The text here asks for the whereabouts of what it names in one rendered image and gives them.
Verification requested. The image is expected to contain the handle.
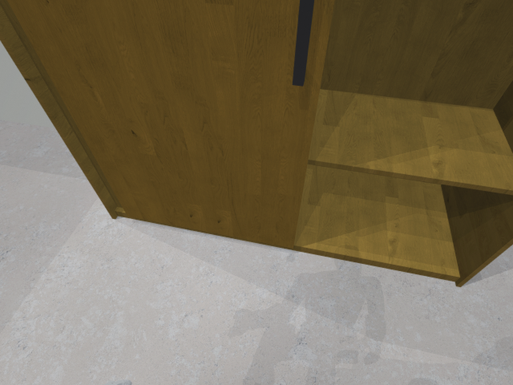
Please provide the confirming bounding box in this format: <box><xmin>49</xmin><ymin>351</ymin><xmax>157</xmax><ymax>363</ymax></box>
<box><xmin>293</xmin><ymin>0</ymin><xmax>314</xmax><ymax>87</ymax></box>

